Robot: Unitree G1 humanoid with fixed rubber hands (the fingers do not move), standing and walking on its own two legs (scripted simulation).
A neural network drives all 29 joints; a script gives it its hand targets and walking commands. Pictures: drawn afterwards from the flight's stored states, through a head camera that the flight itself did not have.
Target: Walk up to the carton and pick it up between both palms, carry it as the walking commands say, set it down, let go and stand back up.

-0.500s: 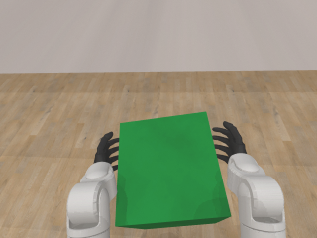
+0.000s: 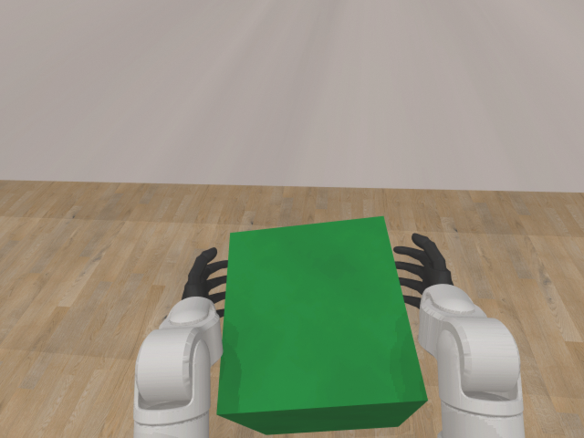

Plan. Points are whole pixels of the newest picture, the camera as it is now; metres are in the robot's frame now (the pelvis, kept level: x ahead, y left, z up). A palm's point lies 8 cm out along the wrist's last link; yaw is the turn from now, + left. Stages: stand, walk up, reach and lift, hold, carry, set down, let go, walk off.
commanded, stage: carry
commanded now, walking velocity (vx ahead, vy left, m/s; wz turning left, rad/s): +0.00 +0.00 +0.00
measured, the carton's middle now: (319, 335) +0.27 +0.00 +0.02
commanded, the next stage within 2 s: none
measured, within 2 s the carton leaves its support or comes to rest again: neither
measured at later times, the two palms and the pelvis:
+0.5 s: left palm (209, 279) +0.31 +0.14 +0.10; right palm (422, 273) +0.31 -0.14 +0.10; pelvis +0.05 +0.01 +0.00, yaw -1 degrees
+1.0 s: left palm (219, 277) +0.35 +0.14 +0.05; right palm (405, 259) +0.37 -0.14 +0.06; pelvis +0.08 -0.01 -0.01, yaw +1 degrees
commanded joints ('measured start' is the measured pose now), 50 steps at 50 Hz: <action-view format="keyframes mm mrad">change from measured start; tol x32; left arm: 1 -415 -955 -570 -115 -326 -20 -215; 50 -402 -921 -533 45 -280 -281 -267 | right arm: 1 -285 996 540 -16 323 -2 200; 50 -249 948 450 158 245 -270 248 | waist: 1 -2 19 -226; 50 -1 -14 -316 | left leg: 1 154 193 -96 55 921 -31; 22 151 176 -91 154 1109 -43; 27 -180 68 -13 -31 180 -66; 33 500 264 -177 46 1592 8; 39 172 210 -77 187 1137 -40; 44 -309 59 -123 323 -272 -49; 50 164 169 -145 17 623 9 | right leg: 1 96 -121 68 32 583 5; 21 51 -41 34 59 386 -3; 27 397 -172 140 91 1085 -76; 33 -370 63 10 291 -247 8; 38 -34 2 45 58 142 -34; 43 485 -282 357 45 1351 -250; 50 117 -84 96 67 373 -19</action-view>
